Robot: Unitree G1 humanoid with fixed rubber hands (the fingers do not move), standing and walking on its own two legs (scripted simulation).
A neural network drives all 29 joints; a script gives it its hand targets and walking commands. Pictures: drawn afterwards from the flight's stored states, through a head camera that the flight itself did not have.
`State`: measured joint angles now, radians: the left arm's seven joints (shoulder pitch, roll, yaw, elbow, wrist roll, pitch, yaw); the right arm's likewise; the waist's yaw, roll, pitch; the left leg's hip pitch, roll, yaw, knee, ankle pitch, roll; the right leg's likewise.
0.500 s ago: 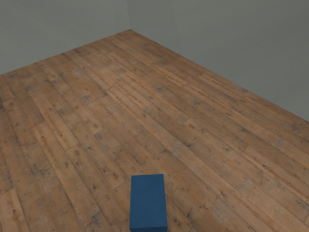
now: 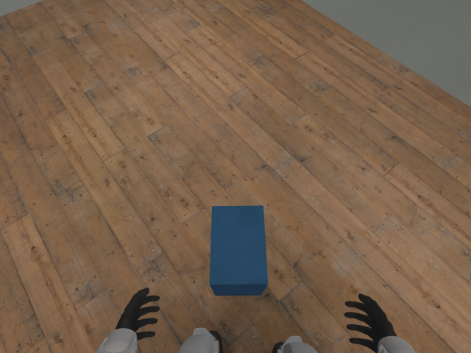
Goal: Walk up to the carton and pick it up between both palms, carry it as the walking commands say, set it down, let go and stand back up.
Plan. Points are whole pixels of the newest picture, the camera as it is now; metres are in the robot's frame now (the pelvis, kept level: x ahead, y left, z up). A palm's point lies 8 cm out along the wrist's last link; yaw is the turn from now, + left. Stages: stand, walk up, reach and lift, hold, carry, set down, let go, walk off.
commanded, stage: reach and lift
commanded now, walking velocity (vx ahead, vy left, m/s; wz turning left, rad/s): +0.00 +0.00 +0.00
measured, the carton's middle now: (238, 253) +0.44 +0.02 -0.60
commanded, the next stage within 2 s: none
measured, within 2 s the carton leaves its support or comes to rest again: neither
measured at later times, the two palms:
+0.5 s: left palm (163, 252) +0.33 +0.18 -0.15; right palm (350, 263) +0.31 -0.21 -0.15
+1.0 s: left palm (173, 219) +0.42 +0.17 -0.20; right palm (326, 223) +0.41 -0.19 -0.19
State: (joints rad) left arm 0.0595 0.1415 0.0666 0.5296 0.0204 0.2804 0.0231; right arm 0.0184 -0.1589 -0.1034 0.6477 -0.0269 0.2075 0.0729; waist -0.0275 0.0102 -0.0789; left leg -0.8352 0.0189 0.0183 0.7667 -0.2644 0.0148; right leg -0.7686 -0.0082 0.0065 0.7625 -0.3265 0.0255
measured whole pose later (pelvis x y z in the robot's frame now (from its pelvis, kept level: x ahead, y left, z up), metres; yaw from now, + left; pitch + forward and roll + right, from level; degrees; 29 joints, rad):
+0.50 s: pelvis -0.05 -0.02 -0.06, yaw +0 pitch +24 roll -1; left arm -0.66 0.19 0.21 0.79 0.01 0.31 0.03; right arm -0.61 -0.10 -0.17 0.73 0.01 0.31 -0.05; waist -0.03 0.00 0.02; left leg -1.18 0.00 -0.04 1.04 -0.29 -0.02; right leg -1.13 0.02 0.00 1.08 -0.37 0.00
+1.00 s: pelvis -0.04 -0.01 -0.08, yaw -1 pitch +45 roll -2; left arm -0.89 0.16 0.30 0.87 0.04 0.04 0.06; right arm -0.85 -0.10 -0.31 0.84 -0.05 0.05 -0.08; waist -0.01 0.00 -0.15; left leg -1.57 -0.01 -0.06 1.08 -0.28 -0.01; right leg -1.51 0.03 0.01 1.10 -0.36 0.02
